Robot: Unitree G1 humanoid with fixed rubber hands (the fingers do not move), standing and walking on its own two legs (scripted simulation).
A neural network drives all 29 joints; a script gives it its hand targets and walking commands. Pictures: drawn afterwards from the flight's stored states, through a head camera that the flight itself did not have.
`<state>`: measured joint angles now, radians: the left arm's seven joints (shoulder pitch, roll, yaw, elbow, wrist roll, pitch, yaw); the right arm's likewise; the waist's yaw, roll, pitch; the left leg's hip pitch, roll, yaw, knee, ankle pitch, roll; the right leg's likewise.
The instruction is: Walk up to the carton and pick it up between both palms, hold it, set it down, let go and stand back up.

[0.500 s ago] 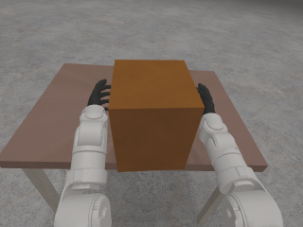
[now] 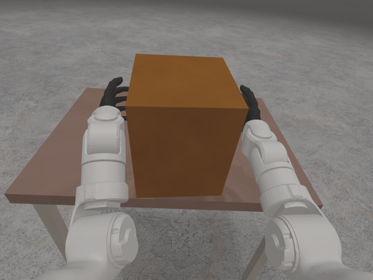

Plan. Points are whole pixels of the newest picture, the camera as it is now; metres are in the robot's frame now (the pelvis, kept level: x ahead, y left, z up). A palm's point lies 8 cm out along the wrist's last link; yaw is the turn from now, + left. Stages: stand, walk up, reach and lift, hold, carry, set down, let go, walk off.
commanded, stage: reach and lift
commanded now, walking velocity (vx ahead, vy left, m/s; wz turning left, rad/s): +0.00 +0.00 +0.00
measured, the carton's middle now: (180, 127) +0.42 +0.00 +0.18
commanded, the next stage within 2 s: hold in 0.74 s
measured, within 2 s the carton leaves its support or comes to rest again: neither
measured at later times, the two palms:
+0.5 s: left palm (114, 102) +0.40 +0.14 +0.25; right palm (254, 115) +0.40 -0.15 +0.23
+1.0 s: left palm (104, 100) +0.37 +0.15 +0.27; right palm (258, 103) +0.38 -0.14 +0.27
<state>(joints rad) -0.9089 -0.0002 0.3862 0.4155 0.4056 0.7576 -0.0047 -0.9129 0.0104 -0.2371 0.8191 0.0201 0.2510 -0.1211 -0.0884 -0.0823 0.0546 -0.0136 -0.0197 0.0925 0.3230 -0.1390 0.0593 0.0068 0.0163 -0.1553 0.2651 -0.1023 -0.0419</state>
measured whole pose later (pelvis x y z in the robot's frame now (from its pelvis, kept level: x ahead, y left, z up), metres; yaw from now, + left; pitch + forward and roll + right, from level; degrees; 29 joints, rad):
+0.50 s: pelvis +0.01 +0.00 +0.00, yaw +0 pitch -10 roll -1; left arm -0.92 -0.01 0.33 0.34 0.39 0.83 0.03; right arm -0.91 -0.04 -0.16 0.77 0.09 0.29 -0.12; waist -0.09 -0.06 0.05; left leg -0.01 -0.01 0.10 0.33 -0.16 0.06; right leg 0.02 0.02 -0.15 0.26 -0.11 -0.05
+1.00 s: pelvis +0.01 -0.01 +0.00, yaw +0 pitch -11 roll -1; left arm -0.84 0.00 0.36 0.15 0.37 0.93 -0.03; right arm -0.91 -0.09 0.03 0.61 0.28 0.42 -0.23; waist -0.10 -0.03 0.02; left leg 0.02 0.00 0.09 0.36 -0.18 0.05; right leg 0.05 0.03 -0.15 0.28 -0.13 -0.05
